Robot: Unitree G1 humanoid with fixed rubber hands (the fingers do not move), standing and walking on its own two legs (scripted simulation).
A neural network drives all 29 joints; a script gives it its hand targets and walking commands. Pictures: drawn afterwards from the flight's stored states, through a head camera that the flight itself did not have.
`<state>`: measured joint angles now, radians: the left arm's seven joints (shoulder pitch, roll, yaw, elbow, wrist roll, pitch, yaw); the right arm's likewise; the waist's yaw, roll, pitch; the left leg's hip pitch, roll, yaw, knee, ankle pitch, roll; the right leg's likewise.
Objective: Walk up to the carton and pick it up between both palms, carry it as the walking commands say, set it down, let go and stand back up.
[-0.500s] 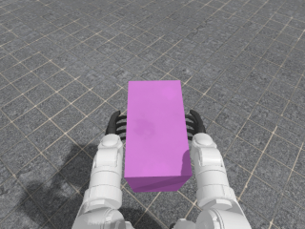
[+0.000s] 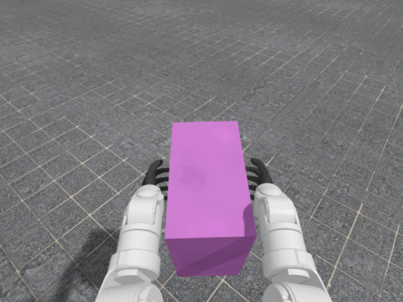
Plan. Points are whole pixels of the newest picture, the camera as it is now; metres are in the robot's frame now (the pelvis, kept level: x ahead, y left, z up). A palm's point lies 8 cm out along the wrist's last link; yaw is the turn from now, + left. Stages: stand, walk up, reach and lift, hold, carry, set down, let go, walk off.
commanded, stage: reach and lift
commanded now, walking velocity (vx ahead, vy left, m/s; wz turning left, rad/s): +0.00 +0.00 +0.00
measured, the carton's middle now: (206, 201) +0.34 +0.00 -0.01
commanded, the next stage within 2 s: hold in 1.10 s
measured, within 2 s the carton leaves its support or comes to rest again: neither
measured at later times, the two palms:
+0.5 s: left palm (147, 195) +0.31 +0.12 +0.06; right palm (262, 193) +0.31 -0.12 +0.06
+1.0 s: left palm (146, 197) +0.31 +0.12 +0.06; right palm (262, 193) +0.31 -0.12 +0.06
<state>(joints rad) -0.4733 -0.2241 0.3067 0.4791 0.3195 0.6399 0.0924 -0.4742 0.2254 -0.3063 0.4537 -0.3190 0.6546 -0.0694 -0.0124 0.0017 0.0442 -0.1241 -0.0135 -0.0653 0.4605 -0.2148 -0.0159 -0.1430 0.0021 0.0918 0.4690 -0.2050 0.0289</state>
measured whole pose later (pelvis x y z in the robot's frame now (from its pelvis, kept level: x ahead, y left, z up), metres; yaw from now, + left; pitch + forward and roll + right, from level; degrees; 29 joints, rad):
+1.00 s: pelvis +0.00 +0.00 +0.00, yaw +0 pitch -9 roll +0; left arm -0.43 -0.21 0.25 0.44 0.31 0.74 0.09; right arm -0.44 0.21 -0.24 0.43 -0.30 0.74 -0.08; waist 0.00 0.00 0.03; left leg -0.07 -0.01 -0.07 0.44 -0.21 -0.02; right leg -0.08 0.01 0.09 0.44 -0.20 0.03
